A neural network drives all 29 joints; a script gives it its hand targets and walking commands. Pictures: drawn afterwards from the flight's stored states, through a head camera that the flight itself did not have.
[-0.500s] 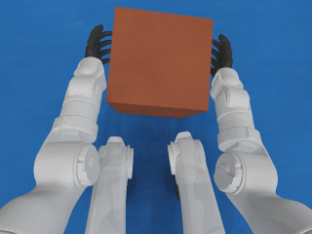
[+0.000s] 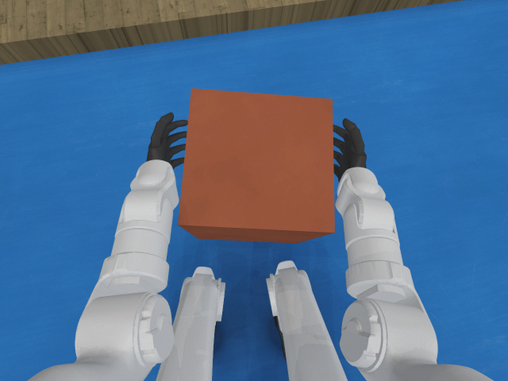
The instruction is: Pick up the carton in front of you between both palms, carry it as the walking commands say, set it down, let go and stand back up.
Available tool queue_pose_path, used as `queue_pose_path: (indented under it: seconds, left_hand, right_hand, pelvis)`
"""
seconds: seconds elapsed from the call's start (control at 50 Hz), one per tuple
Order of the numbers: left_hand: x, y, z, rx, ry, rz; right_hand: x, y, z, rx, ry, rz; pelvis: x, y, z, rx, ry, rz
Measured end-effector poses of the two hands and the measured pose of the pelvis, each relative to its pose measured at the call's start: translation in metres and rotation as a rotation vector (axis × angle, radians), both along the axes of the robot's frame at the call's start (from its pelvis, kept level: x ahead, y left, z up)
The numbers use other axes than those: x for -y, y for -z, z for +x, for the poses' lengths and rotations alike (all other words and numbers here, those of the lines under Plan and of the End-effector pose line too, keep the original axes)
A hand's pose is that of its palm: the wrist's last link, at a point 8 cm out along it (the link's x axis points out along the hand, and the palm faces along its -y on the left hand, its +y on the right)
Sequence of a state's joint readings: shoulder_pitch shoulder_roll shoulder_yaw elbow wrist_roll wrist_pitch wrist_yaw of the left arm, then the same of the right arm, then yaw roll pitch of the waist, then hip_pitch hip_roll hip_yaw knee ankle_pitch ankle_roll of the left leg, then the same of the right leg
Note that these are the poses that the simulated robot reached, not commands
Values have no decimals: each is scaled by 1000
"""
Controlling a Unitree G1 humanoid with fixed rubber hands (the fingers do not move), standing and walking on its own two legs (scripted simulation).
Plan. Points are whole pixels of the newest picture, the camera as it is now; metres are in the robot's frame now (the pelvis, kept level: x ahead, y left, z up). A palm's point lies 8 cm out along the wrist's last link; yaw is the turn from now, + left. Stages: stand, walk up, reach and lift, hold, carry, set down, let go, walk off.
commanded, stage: reach and lift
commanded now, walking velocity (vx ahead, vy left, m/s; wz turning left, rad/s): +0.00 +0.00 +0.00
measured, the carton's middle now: (254, 180) +0.43 -0.02 -0.12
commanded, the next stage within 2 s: hold in 1.92 s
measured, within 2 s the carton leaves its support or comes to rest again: neither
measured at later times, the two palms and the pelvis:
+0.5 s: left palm (111, 147) +0.40 +0.14 +0.11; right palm (399, 147) +0.39 -0.16 +0.11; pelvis +0.05 +0.00 +0.14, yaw +0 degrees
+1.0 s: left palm (4, 107) +0.36 +0.14 +0.24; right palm (502, 97) +0.36 -0.16 +0.24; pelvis +0.08 +0.00 +0.22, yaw +0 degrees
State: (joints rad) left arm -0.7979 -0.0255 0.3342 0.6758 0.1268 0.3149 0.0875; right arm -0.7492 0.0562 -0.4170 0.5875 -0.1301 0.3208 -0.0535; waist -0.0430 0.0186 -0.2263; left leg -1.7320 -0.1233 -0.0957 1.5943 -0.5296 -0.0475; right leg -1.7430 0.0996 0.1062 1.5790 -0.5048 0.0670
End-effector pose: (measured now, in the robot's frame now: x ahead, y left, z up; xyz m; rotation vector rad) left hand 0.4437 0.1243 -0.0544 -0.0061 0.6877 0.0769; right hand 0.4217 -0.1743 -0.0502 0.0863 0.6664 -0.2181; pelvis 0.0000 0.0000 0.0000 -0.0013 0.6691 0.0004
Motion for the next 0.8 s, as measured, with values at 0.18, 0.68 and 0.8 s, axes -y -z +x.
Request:
queue_pose_path:
  seconds: [0.18,0.68,0.8]
  left_hand:
    - [-2,-61,-16,-11,-9,6]
    - [-14,-216,-59,0,-46,7]
    - [-16,-251,-66,7,-51,7]
  right_hand:
    - [-2,-60,-13,-11,-10,1]
    - [-13,-214,-44,-1,-54,-12]
    - [-14,-250,-50,5,-61,-14]
  pelvis:
    - [1,-55,20,85,3,0]
    - [2,-185,70,425,3,0]
    - [2,-205,78,535,4,-1]
